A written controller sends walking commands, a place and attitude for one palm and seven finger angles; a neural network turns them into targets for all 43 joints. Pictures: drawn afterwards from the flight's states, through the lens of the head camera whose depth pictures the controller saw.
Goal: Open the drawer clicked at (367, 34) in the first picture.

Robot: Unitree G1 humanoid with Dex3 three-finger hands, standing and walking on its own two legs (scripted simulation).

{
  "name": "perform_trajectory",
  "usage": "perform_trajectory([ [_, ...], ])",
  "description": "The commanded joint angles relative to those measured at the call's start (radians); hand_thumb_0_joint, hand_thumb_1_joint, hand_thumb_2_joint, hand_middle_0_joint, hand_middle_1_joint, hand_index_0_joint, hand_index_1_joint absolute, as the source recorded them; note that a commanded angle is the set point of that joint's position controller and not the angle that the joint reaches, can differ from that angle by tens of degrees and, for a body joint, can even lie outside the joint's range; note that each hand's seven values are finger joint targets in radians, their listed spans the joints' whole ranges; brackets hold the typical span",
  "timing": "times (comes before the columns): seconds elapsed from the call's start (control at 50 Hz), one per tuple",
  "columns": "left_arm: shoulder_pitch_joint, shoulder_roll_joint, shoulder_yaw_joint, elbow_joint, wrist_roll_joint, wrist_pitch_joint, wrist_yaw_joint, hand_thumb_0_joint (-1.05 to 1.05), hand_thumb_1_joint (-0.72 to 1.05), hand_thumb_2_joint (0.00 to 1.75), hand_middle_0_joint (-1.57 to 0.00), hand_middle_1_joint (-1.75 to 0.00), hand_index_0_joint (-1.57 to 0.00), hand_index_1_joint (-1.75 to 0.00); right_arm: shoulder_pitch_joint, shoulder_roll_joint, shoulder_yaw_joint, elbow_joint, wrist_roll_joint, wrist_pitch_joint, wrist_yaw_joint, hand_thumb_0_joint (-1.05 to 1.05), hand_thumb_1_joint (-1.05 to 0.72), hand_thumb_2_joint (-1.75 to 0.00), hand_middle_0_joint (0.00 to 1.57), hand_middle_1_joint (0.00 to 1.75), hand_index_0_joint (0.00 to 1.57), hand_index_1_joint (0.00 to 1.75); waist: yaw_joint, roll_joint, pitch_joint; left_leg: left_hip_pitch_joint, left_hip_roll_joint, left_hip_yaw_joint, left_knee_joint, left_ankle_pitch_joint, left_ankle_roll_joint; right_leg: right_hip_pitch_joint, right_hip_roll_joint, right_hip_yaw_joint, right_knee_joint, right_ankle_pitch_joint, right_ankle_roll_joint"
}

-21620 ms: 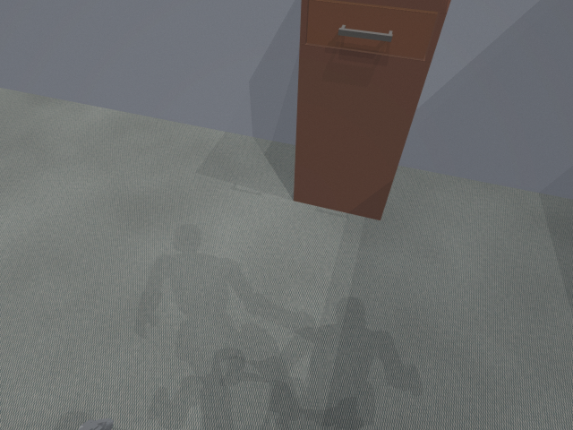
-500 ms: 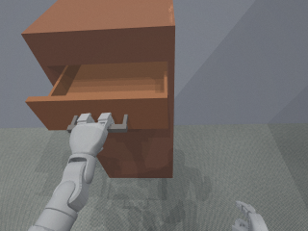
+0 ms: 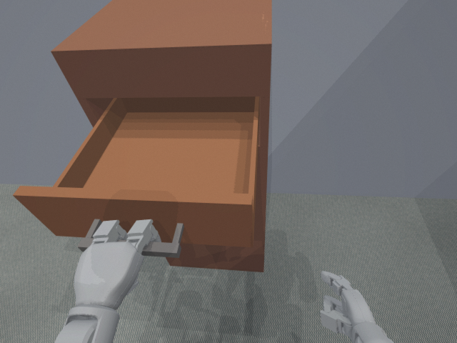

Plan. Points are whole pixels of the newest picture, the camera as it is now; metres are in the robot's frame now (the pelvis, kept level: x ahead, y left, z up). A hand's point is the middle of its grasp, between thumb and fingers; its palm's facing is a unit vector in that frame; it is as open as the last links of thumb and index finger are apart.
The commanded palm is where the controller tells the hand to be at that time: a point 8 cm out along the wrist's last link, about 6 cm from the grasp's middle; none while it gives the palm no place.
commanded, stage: pull the drawer open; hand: left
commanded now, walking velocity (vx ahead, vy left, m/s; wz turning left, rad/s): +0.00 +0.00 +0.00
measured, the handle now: (133, 237) +0.25 +0.20 +0.08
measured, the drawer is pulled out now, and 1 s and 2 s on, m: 0.27 0.30 0.30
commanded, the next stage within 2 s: open the thumb to release the handle in 0.60 s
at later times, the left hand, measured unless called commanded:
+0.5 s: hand (122, 295) +0.17 +0.19 +0.06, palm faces +0.06 -0.13 -0.99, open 5.7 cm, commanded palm +0.11 +0.20 +0.11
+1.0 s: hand (117, 286) +0.18 +0.21 +0.06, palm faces +0.08 -0.14 -0.99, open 7.8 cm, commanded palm +0.14 +0.20 +0.11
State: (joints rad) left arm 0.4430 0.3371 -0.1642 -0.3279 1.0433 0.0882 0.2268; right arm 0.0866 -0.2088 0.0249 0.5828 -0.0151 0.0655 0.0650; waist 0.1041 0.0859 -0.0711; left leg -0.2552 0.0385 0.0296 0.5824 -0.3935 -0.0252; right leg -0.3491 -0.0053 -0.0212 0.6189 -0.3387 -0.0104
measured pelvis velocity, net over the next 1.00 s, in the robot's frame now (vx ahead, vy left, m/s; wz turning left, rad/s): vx -0.02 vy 0.00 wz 0.01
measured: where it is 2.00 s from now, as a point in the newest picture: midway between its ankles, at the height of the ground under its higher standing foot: outside the picture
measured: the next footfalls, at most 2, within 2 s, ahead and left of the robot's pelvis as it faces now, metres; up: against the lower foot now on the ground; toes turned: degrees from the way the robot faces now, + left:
none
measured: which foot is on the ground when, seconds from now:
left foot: down 0.00-1.00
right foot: down 0.00-1.00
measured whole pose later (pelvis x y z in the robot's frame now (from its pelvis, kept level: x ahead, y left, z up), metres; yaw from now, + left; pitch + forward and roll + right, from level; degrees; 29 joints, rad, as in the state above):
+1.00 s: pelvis -0.02 +0.00 +0.00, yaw +1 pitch +3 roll +0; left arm 0.42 0.33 -0.15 -0.31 1.04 0.12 0.24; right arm 0.09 -0.22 0.02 0.60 -0.02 0.06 0.02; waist 0.11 0.08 -0.06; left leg -0.28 0.02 0.02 0.62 -0.39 -0.02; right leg -0.37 -0.02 -0.02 0.66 -0.34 0.00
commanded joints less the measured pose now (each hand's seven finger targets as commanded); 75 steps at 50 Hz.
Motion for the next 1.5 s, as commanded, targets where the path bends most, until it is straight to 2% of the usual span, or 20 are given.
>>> perform_trajectory([
  [0.0,0.074,0.149,0.155,-0.224,-0.007,-0.010,0.084,0.00,0.90,0.90,-0.40,-1.35,-0.40,-1.35,-0.139,-0.088,-0.039,-0.164,-0.002,-0.049,-0.007,0.00,-0.90,-0.90,0.20,0.30,0.20,0.30,0.008,-0.104,-0.152,-0.032,-0.054,0.015,-0.006,0.481,0.030,0.156,0.029,0.025,-0.033,0.523,-0.014],
  [0.18,0.324,0.143,0.172,-0.285,-0.032,-0.019,0.128,0.00,0.90,0.90,-0.40,-1.35,-0.40,-1.35,-0.130,-0.091,-0.043,-0.203,0.000,-0.062,-0.009,0.00,-0.90,-0.90,0.20,0.30,0.20,0.30,0.033,-0.107,-0.161,-0.076,-0.053,0.018,0.023,0.397,0.034,0.130,0.020,0.040,-0.017,0.419,-0.012],
  [0.46,0.253,0.176,0.215,-0.299,-0.040,0.010,0.144,0.00,0.90,0.90,-0.40,-1.35,-0.40,-1.35,-0.133,-0.110,-0.054,-0.207,0.006,-0.048,-0.019,0.00,-0.90,-0.90,0.20,0.30,0.20,0.30,0.018,-0.060,-0.136,-0.071,-0.048,0.013,0.009,0.344,0.034,0.096,0.031,0.047,-0.035,0.329,-0.021],
  [0.58,0.281,0.138,0.174,-0.281,-0.029,0.011,0.146,0.00,0.90,0.90,-0.40,-1.35,-0.40,-1.35,-0.123,-0.097,-0.049,-0.202,0.003,-0.057,-0.014,0.00,-0.90,-0.90,0.20,0.30,0.20,0.30,0.017,-0.081,-0.128,-0.060,-0.048,0.008,0.023,0.390,0.036,0.087,0.033,0.036,-0.017,0.375,-0.018],
  [0.66,0.211,0.154,0.185,-0.283,-0.024,0.018,0.143,0.00,0.90,0.90,-0.40,-1.35,-0.40,-1.35,-0.131,-0.103,-0.051,-0.195,0.006,-0.052,-0.019,0.00,-0.90,-0.90,0.20,0.30,0.20,0.30,0.013,-0.062,-0.138,-0.044,-0.046,0.004,0.013,0.388,0.033,0.091,0.036,0.040,-0.027,0.365,-0.022],
  [0.68,-0.085,0.185,0.193,-0.225,0.007,0.019,0.154,0.00,0.90,0.90,-0.40,-1.35,-0.40,-1.35,-0.131,-0.107,-0.046,-0.151,-0.008,-0.045,-0.036,0.00,-0.90,-0.90,0.20,0.30,0.20,0.30,-0.040,-0.096,-0.090,-0.057,-0.056,-0.008,0.015,0.312,0.036,0.021,0.035,0.047,-0.035,0.302,-0.020],
  [0.7,-0.087,0.183,0.221,-0.173,0.012,0.022,0.159,0.00,0.83,0.87,-0.40,-1.34,-0.40,-1.34,-0.132,-0.096,-0.056,-0.151,-0.008,-0.047,-0.046,0.00,-0.90,-0.90,0.20,0.30,0.20,0.30,-0.014,-0.085,-0.104,-0.050,-0.054,-0.009,0.004,0.295,0.037,0.041,0.034,0.033,-0.041,0.278,-0.024],
  [0.72,-0.029,0.140,0.178,-0.137,0.014,0.023,0.157,0.00,0.76,0.84,-0.39,-1.34,-0.39,-1.34,-0.126,-0.089,-0.053,-0.156,-0.011,-0.060,-0.050,0.00,-0.90,-0.90,0.20,0.30,0.20,0.30,0.000,-0.078,-0.112,-0.041,-0.060,-0.004,0.005,0.305,0.039,0.049,0.035,0.026,-0.038,0.289,-0.022],
  [0.76,-0.041,0.139,0.170,-0.157,-0.008,0.035,0.140,0.00,0.62,0.78,-0.38,-1.32,-0.38,-1.32,-0.131,-0.093,-0.058,-0.148,0.000,-0.062,-0.054,0.00,-0.90,-0.90,0.20,0.30,0.20,0.30,-0.001,-0.082,-0.179,-0.001,-0.060,-0.003,0.002,0.368,0.035,0.099,0.033,0.023,-0.039,0.349,-0.021],
  [0.88,-0.066,0.095,0.058,-0.186,-0.004,0.033,0.048,0.00,0.20,0.60,-0.35,-1.27,-0.35,-1.27,-0.141,-0.091,-0.035,-0.149,-0.008,-0.064,-0.050,0.00,-0.90,-0.90,0.20,0.30,0.20,0.30,-0.005,-0.110,-0.136,-0.002,-0.058,-0.003,-0.008,0.395,0.047,0.097,0.024,-0.003,-0.043,0.348,-0.012],
  [0.96,-0.091,0.150,0.115,-0.163,0.011,0.015,0.046,0.00,-0.08,0.48,-0.33,-1.24,-0.33,-1.24,-0.157,-0.092,-0.030,-0.147,-0.007,-0.061,-0.051,0.00,-0.90,-0.90,0.20,0.30,0.20,0.30,0.007,-0.089,-0.106,-0.010,-0.054,-0.004,-0.020,0.348,0.038,0.094,0.030,0.012,-0.061,0.307,-0.019],
  [1.08,-0.086,0.116,0.099,-0.177,0.005,0.005,0.052,0.00,-0.50,0.30,-0.30,-1.20,-0.30,-1.20,-0.142,-0.082,-0.029,-0.145,-0.010,-0.064,-0.044,0.00,-0.90,-0.90,0.20,0.30,0.20,0.30,0.008,-0.063,-0.129,-0.005,-0.056,-0.001,-0.020,0.386,0.036,0.106,0.025,-0.001,-0.053,0.327,-0.021],
  [1.16,-0.125,0.145,0.126,-0.185,0.001,0.009,0.058,0.00,-0.50,0.30,-0.30,-1.20,-0.30,-1.20,-0.160,-0.090,-0.038,-0.142,-0.009,-0.060,-0.048,0.00,-0.90,-0.90,0.20,0.30,0.20,0.30,0.007,-0.070,-0.122,-0.001,-0.052,-0.005,-0.034,0.359,0.031,0.109,0.030,0.008,-0.068,0.312,-0.022],
  [1.26,-0.153,0.111,0.082,-0.184,0.007,0.013,0.055,0.00,-0.50,0.30,-0.30,-1.20,-0.30,-1.20,-0.167,-0.089,-0.039,-0.142,-0.010,-0.054,-0.044,0.00,-0.90,-0.90,0.20,0.30,0.20,0.30,0.000,-0.062,-0.101,-0.006,-0.051,-0.007,-0.047,0.325,0.032,0.089,0.033,0.004,-0.077,0.251,-0.024],
  [1.28,-0.114,0.028,-0.009,-0.165,0.013,0.012,0.050,0.00,-0.50,0.30,-0.30,-1.20,-0.30,-1.20,-0.143,-0.079,-0.032,-0.152,-0.016,-0.062,-0.034,0.00,-0.90,-0.90,0.20,0.30,0.20,0.30,-0.004,-0.092,-0.108,-0.010,-0.055,-0.007,-0.034,0.333,0.043,0.077,0.028,-0.010,-0.066,0.240,-0.022],
  [1.36,-0.161,0.092,0.039,-0.163,0.033,0.012,0.063,0.00,-0.50,0.30,-0.30,-1.20,-0.30,-1.20,-0.159,-0.087,-0.041,-0.144,-0.010,-0.059,-0.036,0.00,-0.90,-0.90,0.20,0.30,0.20,0.30,0.001,-0.078,-0.108,-0.020,-0.052,-0.010,-0.042,0.305,0.033,0.076,0.037,0.002,-0.065,0.215,-0.028],
  [1.38,-0.162,0.057,0.005,-0.150,0.040,0.015,0.062,0.00,-0.50,0.30,-0.30,-1.20,-0.30,-1.20,-0.149,-0.080,-0.034,-0.145,-0.012,-0.060,-0.032,0.00,-0.90,-0.90,0.20,0.30,0.20,0.30,0.001,-0.076,-0.113,-0.024,-0.055,-0.008,-0.042,0.300,0.037,0.072,0.032,-0.004,-0.063,0.201,-0.028],
  [1.44,-0.237,0.087,0.028,-0.115,0.044,0.023,0.070,0.00,-0.50,0.30,-0.30,-1.20,-0.30,-1.20,-0.157,-0.083,-0.038,-0.131,-0.010,-0.057,-0.044,0.00,-0.90,-0.90,0.20,0.30,0.20,0.30,0.000,-0.085,-0.107,-0.029,-0.058,-0.008,-0.055,0.261,0.038,0.077,0.033,0.004,-0.078,0.185,-0.026],
  [1.46,-0.257,0.129,0.072,-0.106,0.042,0.032,0.075,0.00,-0.50,0.30,-0.30,-1.20,-0.30,-1.20,-0.168,-0.086,-0.038,-0.129,-0.006,-0.057,-0.052,0.00,-0.90,-0.90,0.20,0.30,0.20,0.30,0.001,-0.090,-0.108,-0.033,-0.056,-0.007,-0.055,0.244,0.036,0.086,0.033,0.013,-0.085,0.171,-0.026],
  [1.48,-0.264,0.101,0.051,-0.089,0.044,0.036,0.076,0.00,-0.50,0.30,-0.30,-1.20,-0.30,-1.20,-0.163,-0.079,-0.033,-0.127,-0.008,-0.059,-0.054,0.00,-0.90,-0.90,0.20,0.30,0.20,0.30,0.005,-0.086,-0.128,-0.030,-0.061,-0.005,-0.056,0.252,0.039,0.096,0.028,0.012,-0.083,0.173,-0.026],
])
